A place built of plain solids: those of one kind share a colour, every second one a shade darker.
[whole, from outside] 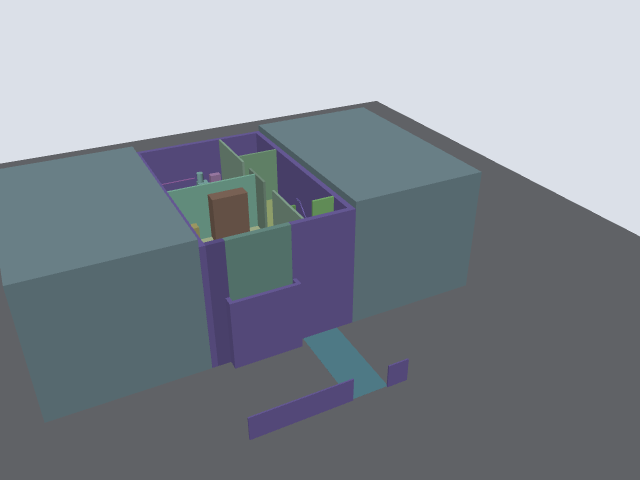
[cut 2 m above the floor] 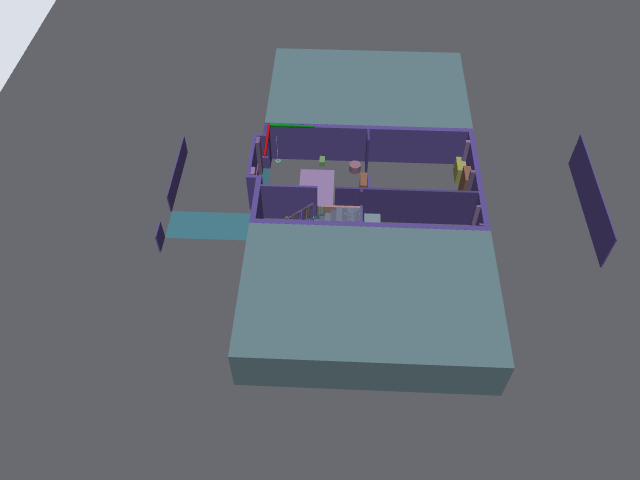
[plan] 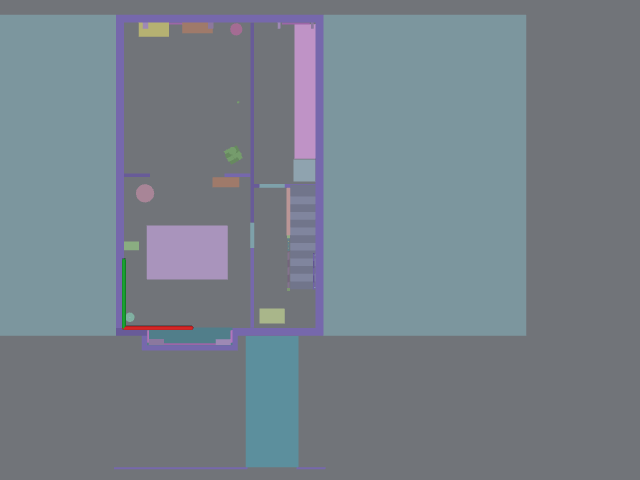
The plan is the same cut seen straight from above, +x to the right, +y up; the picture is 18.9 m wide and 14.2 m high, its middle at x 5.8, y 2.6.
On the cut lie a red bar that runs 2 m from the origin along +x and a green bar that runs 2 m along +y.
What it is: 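A mid-terrace two-storey house, 5.7 m wide inside and 9.0 m deep; a hall 1.82 m wide with a straight stair of 14 risers of 206 mm on goings of 229 mm; a through lounge; a bay window at the front; upstairs three bedrooms and a bathroom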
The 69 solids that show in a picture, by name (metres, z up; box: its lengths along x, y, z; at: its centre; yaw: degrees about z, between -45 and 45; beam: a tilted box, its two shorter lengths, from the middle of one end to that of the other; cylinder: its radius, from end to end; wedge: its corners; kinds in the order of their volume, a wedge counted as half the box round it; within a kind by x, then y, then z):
{
 "neighbour_house_1": {"box": [6.0, 9.5, 5.69], "at": [-3.24, 4.52, 2.79]},
 "neighbour_house_2": {"box": [6.0, 9.5, 5.69], "at": [8.9, 4.52, 2.79]},
 "wall_1": {"box": [0.24, 9.5, 5.39], "at": [-0.12, 4.52, 2.64]},
 "wall_2": {"box": [0.92, 0.24, 5.39], "at": [0.23, -0.12, 2.64]},
 "wall_3": {"box": [0.77, 0.11, 2.79], "at": [0.39, 4.52, 1.35]},
 "wall_4": {"box": [0.16, 0.67, 3.04], "at": [0.61, -0.34, 1.47]},
 "wall_5": {"box": [3.96, 0.06, 1.05], "at": [1.68, -4.15, 0.47]},
 "wall_6": {"box": [2.85, 0.16, 3.04], "at": [1.95, -0.59, 1.47]},
 "wall_7": {"box": [6.14, 0.24, 5.39], "at": [2.83, 9.15, 2.64]},
 "wall_8": {"box": [6.26, 0.06, 1.85], "at": [2.83, 14.18, 0.88]},
 "wall_9": {"box": [0.16, 0.67, 3.04], "at": [3.29, -0.34, 1.47]},
 "wall_10": {"box": [0.77, 0.11, 2.79], "at": [3.36, 4.52, 1.35]},
 "wall_11": {"box": [0.11, 2.36, 2.79], "at": [3.8, 1.18, 1.35]},
 "wall_12": {"box": [0.11, 5.92, 2.79], "at": [3.8, 6.07, 1.35]},
 "wall_13": {"box": [0.16, 0.11, 2.79], "at": [3.93, 4.2, 1.35]},
 "wall_14": {"box": [2.69, 0.24, 5.39], "at": [4.56, -0.12, 2.64]},
 "wall_15": {"box": [0.91, 0.11, 2.79], "at": [5.21, 4.2, 1.35]},
 "wall_16": {"box": [0.86, 0.06, 1.05], "at": [5.53, -4.15, 0.47]},
 "wall_17": {"box": [0.24, 9.5, 5.39], "at": [5.78, 4.52, 2.64]},
 "tread_1": {"box": [0.75, 3.01, 0.23], "at": [5.29, 2.64, 0.09]},
 "tread_2": {"box": [0.75, 2.78, 0.43], "at": [5.29, 2.76, 0.2]},
 "tread_3": {"box": [0.75, 2.55, 0.64], "at": [5.29, 2.87, 0.3]},
 "tread_4": {"box": [0.75, 2.32, 0.84], "at": [5.29, 2.99, 0.4]},
 "tread_5": {"box": [0.75, 2.09, 1.05], "at": [5.29, 3.1, 0.51]},
 "tread_6": {"box": [0.75, 1.86, 1.26], "at": [5.29, 3.22, 0.61]},
 "tread_7": {"box": [0.75, 1.64, 1.46], "at": [5.29, 3.33, 0.71]},
 "tread_8": {"box": [0.75, 1.41, 1.67], "at": [5.29, 3.44, 0.81]},
 "tread_9": {"box": [0.75, 1.18, 1.87], "at": [5.29, 3.56, 0.92]},
 "tread_10": {"box": [0.75, 0.95, 2.08], "at": [5.29, 3.67, 1.02]},
 "tread_11": {"box": [0.75, 0.72, 2.29], "at": [5.29, 3.79, 1.12]},
 "tread_12": {"box": [0.75, 0.49, 2.49], "at": [5.29, 3.9, 1.23]},
 "tread_13": {"box": [0.75, 0.35, 2.7], "at": [5.29, 4.06, 1.33]},
 "upper_floor_rooms_1": {"box": [3.86, 9.04, 0.14], "at": [1.92, 4.52, 2.81]},
 "ground_1": {"box": [2.53, 0.52, 0.5], "at": [1.95, -0.25, -0.25]},
 "ground_2": {"box": [1.57, 3.89, 0.5], "at": [4.38, -2.18, -0.25]},
 "landing_wall_1": {"box": [0.11, 2.71, 2.59], "at": [3.8, 1.36, 4.04]},
 "landing_wall_2": {"box": [0.11, 1.58, 2.59], "at": [3.8, 4.4, 4.04]},
 "landing_wall_3": {"box": [0.11, 3.06, 2.59], "at": [3.8, 7.5, 4.04]},
 "wardrobe_bed_1": {"box": [1.52, 0.6, 2.05], "at": [2.37, 4.16, 3.86]},
 "front_wall_over_bay_1": {"box": [2.53, 0.24, 2.59], "at": [1.95, -0.12, 4.04]},
 "upper_floor_back_1": {"box": [1.82, 4.92, 0.14], "at": [4.76, 6.58, 2.81]},
 "bedrooms_wall_1": {"box": [3.74, 0.11, 2.59], "at": [1.87, 4.52, 4.04]},
 "shelf_1": {"box": [0.9, 0.32, 1.57], "at": [2.18, 8.87, 0.73]},
 "shelf_2": {"box": [0.8, 0.3, 1.83], "at": [3.02, 4.31, 0.86]},
 "fridge_freezer_1": {"box": [0.65, 0.65, 1.85], "at": [5.34, 4.66, 0.88]},
 "dresser_1": {"box": [0.8, 0.42, 0.87], "at": [0.6, 4.25, 3.27]},
 "dresser_2": {"box": [0.9, 0.42, 0.92], "at": [0.89, 8.82, 0.41]},
 "curtains_curtains_1": {"box": [0.17, 0.19, 2.34], "at": [0.64, 8.94, 1.22]},
 "curtains_curtains_2": {"box": [0.45, 0.18, 2.34], "at": [0.96, -0.42, 1.22]},
 "curtains_curtains_3": {"box": [0.17, 0.19, 2.34], "at": [2.57, 8.94, 1.22]},
 "curtains_curtains_4": {"box": [0.45, 0.18, 2.34], "at": [2.94, -0.42, 1.22]},
 "curtains_curtains_5": {"box": [0.09, 0.18, 1.56], "at": [4.59, 8.94, 1.61]},
 "bath_wall_1": {"box": [1.82, 0.11, 2.59], "at": [4.76, 6.65, 4.04]},
 "stair_bulkhead_1": {"box": [0.11, 1.41, 2.79], "at": [4.86, 3.44, 1.34]},
 "box_wall_1": {"box": [0.92, 0.11, 2.59], "at": [5.21, 1.12, 4.04]},
 "laid_rug_front_room_1": {"box": [2.4, 1.6, 0.06], "at": [1.87, 2.23, -0.02]},
 "suitcase_1": {"box": [0.5, 0.3, 0.85], "at": [3.35, 8.88, 3.26]},
 "worktop_1": {"box": [0.62, 3.98, 0.04], "at": [5.36, 6.99, 0.88]},
 "slotfit_front_seat_1": {"cylinder": 0.27, "from": [0.62, 3.98, -0.05], "to": [0.62, 3.98, 0.37]},
 "box_cardboard_1": {"box": [0.49, 0.26, 0.32], "at": [0.2, 2.43, 0.11]},
 "plant_pot_1": {"cylinder": 0.18, "from": [3.32, 8.83, 0.0], "to": [3.32, 8.83, 0.38]},
 "nightstand_1": {"cylinder": 0.15, "from": [2.62, 8.88, 3.43], "to": [2.62, 8.88, 3.9]},
 "clutter_clutter_back_1": {"cylinder": 0.12, "from": [3.21, 5.24, -0.05], "to": [3.21, 5.24, 0.56]},
 "laid_doormat_1": {"box": [0.75, 0.45, 0.06], "at": [4.38, 0.35, -0.02]},
 "threshold_1": {"box": [0.12, 0.75, 0.07], "at": [3.8, 2.74, -0.01]},
 "threshold_2": {"box": [0.74, 0.12, 0.06], "at": [4.38, 4.2, -0.02]},
 "window_board_1": {"box": [2.19, 0.06, 0.024], "at": [1.95, -0.48, 0.75]},
 "window_board_2": {"box": [0.83, 0.06, 0.024], "at": [5.08, 9.0, 0.9]},
 "floor_lamp_1": {"cylinder": 0.14, "from": [0.17, 0.31, 0.0], "to": [0.17, 0.31, 0.03]}
}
